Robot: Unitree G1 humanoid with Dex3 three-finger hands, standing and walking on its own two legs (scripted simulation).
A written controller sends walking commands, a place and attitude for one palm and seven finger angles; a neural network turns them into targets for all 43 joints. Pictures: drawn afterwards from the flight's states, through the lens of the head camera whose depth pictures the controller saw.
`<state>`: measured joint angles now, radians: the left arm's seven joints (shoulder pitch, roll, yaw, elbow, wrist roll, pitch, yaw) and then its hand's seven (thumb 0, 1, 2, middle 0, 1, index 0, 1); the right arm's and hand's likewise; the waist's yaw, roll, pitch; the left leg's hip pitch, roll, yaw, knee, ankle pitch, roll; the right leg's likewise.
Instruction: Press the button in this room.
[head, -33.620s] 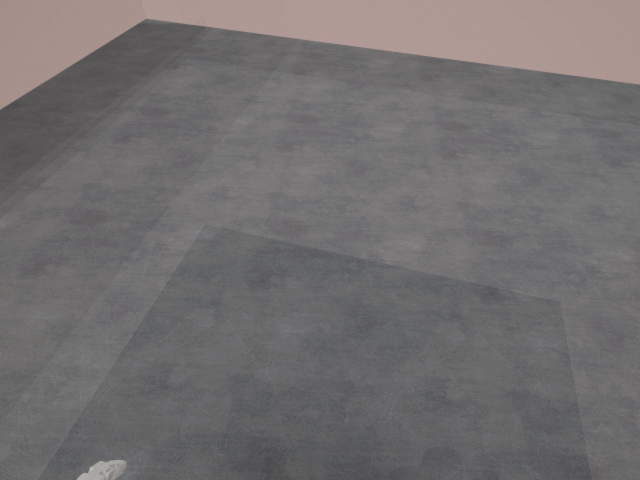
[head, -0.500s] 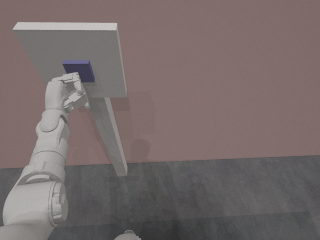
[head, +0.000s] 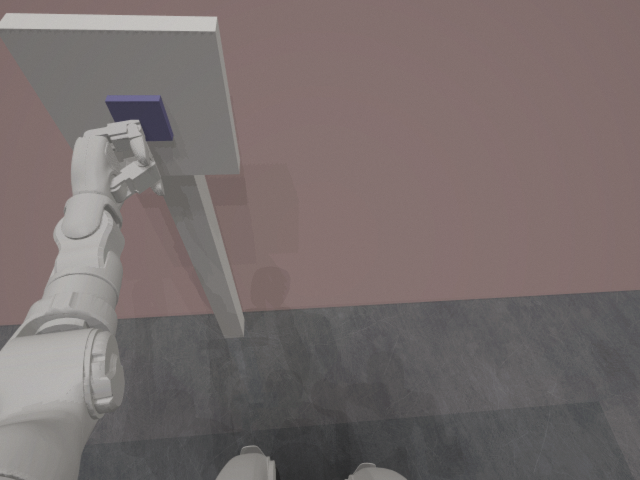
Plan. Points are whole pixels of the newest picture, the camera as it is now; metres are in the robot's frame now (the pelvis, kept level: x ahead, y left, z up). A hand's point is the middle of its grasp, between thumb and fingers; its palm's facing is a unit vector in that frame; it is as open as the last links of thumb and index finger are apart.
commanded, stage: pull the fist back off the button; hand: left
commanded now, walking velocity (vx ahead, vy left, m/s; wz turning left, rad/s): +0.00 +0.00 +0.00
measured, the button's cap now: (142, 114) +0.53 +0.21 +0.14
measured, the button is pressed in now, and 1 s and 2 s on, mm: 12 0 0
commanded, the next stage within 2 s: draw the hand back to the body in 1.00 s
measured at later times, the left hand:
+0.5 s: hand (165, 178) +0.45 +0.18 +0.10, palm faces +0.06 -1.00 +0.01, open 3.1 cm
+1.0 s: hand (157, 241) +0.36 +0.17 +0.11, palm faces +0.06 -1.00 -0.01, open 3.1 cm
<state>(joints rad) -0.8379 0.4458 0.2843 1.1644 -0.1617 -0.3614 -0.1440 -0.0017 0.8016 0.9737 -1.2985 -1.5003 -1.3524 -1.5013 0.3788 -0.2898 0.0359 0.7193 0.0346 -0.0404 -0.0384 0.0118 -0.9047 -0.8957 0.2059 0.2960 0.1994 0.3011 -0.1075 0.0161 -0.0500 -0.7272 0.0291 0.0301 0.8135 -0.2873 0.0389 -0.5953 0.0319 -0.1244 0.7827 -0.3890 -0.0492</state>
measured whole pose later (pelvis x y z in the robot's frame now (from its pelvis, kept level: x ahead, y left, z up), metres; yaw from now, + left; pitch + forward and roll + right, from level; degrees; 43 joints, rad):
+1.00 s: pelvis +0.04 +0.00 +0.02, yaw -1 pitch +5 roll -1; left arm -0.09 0.22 0.15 0.26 -0.23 -0.18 -0.11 0.01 0.90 0.90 -1.30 -1.50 -1.30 -1.50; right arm 0.21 -0.25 0.03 0.58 0.05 -0.04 -0.03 0.02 -0.91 -0.90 0.20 0.30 0.20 0.30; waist 0.00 0.04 -0.07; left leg -0.48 0.01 0.06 0.70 -0.31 0.04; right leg -0.36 0.02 -0.09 0.69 -0.41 -0.04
